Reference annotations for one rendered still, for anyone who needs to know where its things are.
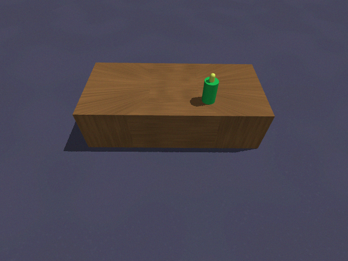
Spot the bottle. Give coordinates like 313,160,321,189
202,73,219,104

